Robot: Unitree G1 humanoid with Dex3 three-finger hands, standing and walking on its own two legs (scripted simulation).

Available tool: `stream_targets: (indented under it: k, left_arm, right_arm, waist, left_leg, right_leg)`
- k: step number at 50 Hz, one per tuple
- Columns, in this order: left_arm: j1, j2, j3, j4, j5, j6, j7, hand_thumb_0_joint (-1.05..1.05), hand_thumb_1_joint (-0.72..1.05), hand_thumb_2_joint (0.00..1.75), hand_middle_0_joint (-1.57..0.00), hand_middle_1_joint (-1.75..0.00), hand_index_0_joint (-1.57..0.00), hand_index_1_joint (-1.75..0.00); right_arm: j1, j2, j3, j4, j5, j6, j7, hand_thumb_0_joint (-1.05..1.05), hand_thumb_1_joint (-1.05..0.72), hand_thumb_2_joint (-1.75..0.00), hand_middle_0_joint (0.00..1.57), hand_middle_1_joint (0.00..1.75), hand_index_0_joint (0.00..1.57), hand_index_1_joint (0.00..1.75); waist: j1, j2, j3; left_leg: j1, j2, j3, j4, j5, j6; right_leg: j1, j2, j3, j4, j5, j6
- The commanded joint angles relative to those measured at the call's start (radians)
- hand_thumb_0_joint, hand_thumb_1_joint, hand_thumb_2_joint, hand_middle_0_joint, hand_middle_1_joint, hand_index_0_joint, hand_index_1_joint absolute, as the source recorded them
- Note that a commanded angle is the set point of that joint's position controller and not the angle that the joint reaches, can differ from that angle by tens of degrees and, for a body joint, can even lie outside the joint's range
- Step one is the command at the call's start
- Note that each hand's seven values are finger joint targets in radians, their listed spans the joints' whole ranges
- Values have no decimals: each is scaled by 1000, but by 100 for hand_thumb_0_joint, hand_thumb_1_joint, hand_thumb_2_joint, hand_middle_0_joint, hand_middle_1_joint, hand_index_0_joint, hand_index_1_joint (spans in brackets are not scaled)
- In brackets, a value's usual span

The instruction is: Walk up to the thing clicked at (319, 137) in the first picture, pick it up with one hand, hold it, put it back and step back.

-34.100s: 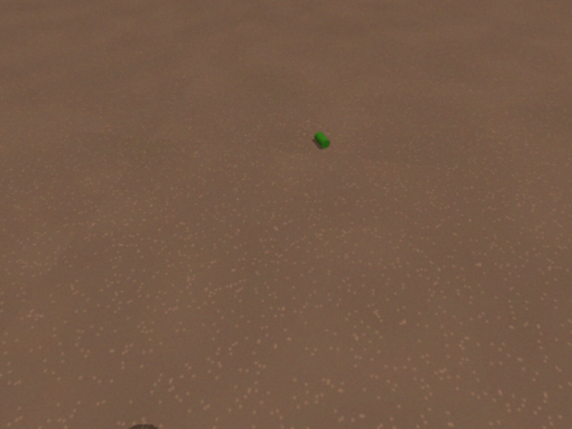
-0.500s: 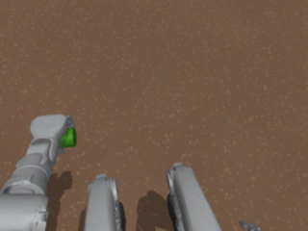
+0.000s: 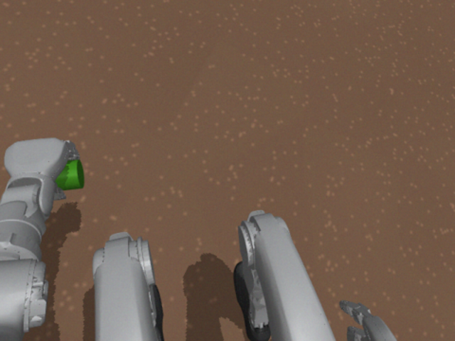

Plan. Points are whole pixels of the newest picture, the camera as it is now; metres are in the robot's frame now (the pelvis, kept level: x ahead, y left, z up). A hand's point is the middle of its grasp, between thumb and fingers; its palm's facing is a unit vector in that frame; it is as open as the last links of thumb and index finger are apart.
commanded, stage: crouch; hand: left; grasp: from above
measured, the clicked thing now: (53, 176) +0.45 +0.28 -0.20
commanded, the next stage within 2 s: lower in 0.56 s
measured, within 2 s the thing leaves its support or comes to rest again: neither
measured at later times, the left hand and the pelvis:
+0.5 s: hand (65, 178) +0.45 +0.27 -0.22, palm faces -0.47 -0.03 -0.88, open 8.4 cm; pelvis -0.01 +0.00 -0.06, yaw -1 degrees
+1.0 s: hand (73, 183) +0.45 +0.27 -0.27, palm faces -0.49 -0.04 -0.87, open 8.4 cm; pelvis +0.00 +0.00 -0.08, yaw -3 degrees
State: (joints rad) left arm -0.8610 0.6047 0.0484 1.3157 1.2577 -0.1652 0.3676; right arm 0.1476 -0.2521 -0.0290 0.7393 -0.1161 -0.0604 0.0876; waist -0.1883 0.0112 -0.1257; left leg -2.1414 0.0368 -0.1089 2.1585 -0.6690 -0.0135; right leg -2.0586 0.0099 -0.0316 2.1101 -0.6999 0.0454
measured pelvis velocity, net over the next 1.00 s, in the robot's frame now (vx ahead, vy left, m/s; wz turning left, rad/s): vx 0.00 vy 0.00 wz -0.06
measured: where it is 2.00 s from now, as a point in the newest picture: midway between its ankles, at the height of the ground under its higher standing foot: (204, 327)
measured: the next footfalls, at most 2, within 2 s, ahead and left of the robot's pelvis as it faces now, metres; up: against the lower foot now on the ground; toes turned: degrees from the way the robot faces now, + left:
none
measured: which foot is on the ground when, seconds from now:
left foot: down 0.00-1.00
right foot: down 0.00-1.00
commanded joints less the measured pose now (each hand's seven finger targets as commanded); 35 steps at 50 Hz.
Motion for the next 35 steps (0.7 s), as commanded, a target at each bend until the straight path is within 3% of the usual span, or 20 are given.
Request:
stream_targets:
  k: [1,6,7,8,16,28,30,35]
  left_arm:
    - [-346,255,35,-133,-16,-4,47,0,84,54,-120,-39,-121,-38]
    - [-392,295,50,-138,-6,-24,54,0,84,54,-120,-38,-120,-38]
    - [-353,291,54,-94,-2,-22,56,0,84,53,-121,-37,-121,-37]
    - [-402,299,51,-133,-3,-27,57,0,84,54,-121,-37,-121,-37]
    - [-428,322,57,-45,6,-38,72,0,83,53,-120,-38,-120,-38]
    - [-451,381,70,-29,19,-48,87,0,85,56,-121,-38,-121,-38]
    - [-447,349,51,-8,10,-46,84,0,85,53,-121,-38,-121,-38]
    - [-445,360,48,-5,15,-45,81,0,84,51,-124,-32,-123,-33]
  right_arm:
    - [213,-215,-64,-15,1,0,-1,0,-91,-90,20,30,20,30]
    - [215,-217,-56,-7,-5,2,4,0,-91,-90,20,30,20,30]
    - [221,-218,-52,-5,-6,3,6,0,-91,-90,20,30,20,30]
    - [219,-219,-56,-5,-6,4,6,0,-91,-90,20,30,20,30]
    - [226,-236,-35,6,-16,0,14,0,-91,-90,20,30,20,30]
    - [218,-244,-5,11,-27,1,19,0,-91,-90,20,30,20,30]
    - [212,-244,-2,13,-26,-3,21,0,-91,-90,20,30,20,30]
    - [206,-252,4,11,-29,0,21,0,-91,-90,20,30,20,30]
  waist:
    - [-9,226,-667]
    - [-9,248,-690]
    - [-5,236,-664]
    - [-6,246,-706]
    - [-33,244,-628]
    - [-36,254,-662]
    - [-46,256,-601]
    - [-51,268,-621]
  left_leg:
    - [535,-23,73,-200,184,31]
    - [496,-25,83,-148,196,33]
    - [496,-25,78,-149,198,31]
    - [512,-21,77,-138,200,33]
    - [443,-24,75,-97,143,35]
    - [368,-24,84,-26,158,40]
    - [365,-23,76,-32,141,37]
    - [365,-23,72,-12,160,37]
  right_leg:
    - [258,25,-79,-209,235,-80]
    - [253,30,-77,-170,248,-79]
    - [234,27,-81,-159,245,-80]
    - [232,33,-85,-154,247,-81]
    - [168,29,-97,-116,204,-80]
    - [196,41,-105,-71,228,-73]
    - [148,40,-114,-58,212,-79]
    - [154,43,-121,-43,235,-76]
